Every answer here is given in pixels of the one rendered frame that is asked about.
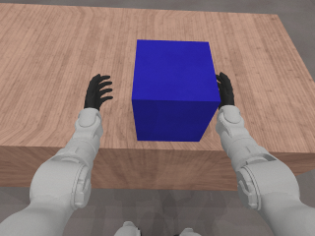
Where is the right robot forearm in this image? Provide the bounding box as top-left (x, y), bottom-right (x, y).
top-left (215, 105), bottom-right (300, 198)

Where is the robot right hand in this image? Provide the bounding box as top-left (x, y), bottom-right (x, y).
top-left (216, 72), bottom-right (235, 110)

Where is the robot left upper arm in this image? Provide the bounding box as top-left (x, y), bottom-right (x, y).
top-left (0, 160), bottom-right (92, 236)

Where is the pedestal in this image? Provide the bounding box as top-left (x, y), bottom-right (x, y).
top-left (0, 3), bottom-right (315, 191)

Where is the robot right upper arm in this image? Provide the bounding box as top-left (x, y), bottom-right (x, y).
top-left (236, 160), bottom-right (315, 236)

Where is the robot left thigh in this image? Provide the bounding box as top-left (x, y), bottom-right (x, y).
top-left (114, 226), bottom-right (141, 236)

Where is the carton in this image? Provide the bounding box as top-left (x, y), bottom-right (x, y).
top-left (131, 39), bottom-right (221, 143)

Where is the robot left hand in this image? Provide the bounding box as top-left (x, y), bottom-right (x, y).
top-left (84, 74), bottom-right (113, 111)

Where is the robot left shin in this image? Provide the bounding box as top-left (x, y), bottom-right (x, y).
top-left (123, 221), bottom-right (136, 228)

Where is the left robot forearm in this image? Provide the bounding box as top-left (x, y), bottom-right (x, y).
top-left (30, 107), bottom-right (103, 201)

